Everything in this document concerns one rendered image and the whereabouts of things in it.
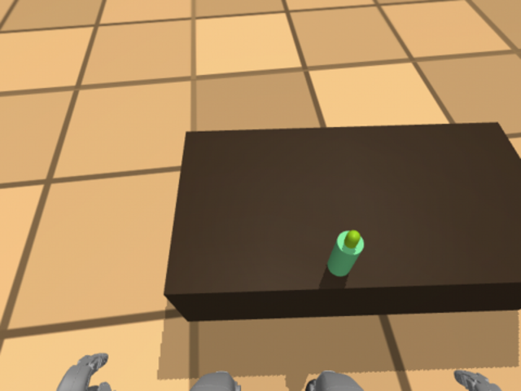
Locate left robot hand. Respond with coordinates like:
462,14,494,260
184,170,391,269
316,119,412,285
56,353,115,391

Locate right robot hand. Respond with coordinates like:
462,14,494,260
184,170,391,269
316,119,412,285
454,370,502,391

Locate bottle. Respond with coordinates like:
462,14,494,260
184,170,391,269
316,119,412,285
327,230,364,276

